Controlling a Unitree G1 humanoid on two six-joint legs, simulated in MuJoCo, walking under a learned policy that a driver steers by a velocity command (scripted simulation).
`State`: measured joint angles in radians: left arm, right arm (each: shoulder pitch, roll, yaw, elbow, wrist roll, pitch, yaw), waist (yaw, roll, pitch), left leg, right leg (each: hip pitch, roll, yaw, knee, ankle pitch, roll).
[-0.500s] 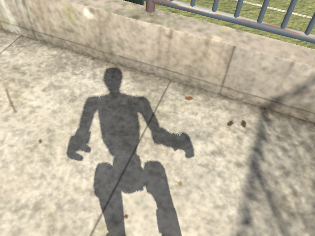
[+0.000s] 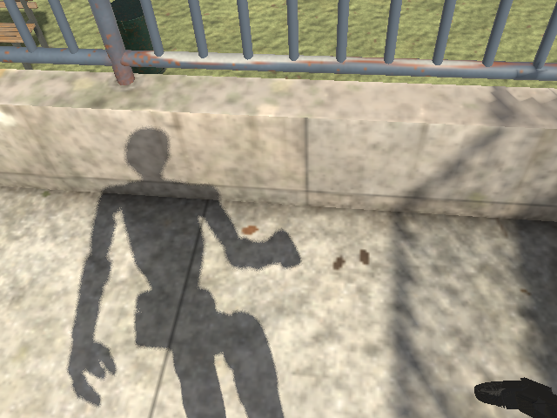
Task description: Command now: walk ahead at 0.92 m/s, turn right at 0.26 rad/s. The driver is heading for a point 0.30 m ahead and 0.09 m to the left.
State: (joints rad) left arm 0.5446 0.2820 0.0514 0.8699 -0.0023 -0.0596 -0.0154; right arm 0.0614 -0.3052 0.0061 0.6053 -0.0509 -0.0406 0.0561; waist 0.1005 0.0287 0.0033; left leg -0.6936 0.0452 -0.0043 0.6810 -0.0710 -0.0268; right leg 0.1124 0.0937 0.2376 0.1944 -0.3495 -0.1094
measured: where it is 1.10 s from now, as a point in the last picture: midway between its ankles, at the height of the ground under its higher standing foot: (315, 388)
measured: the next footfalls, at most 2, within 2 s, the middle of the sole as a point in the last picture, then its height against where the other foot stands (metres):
left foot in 0.10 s outside the picture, level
right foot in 0.52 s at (364, 358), level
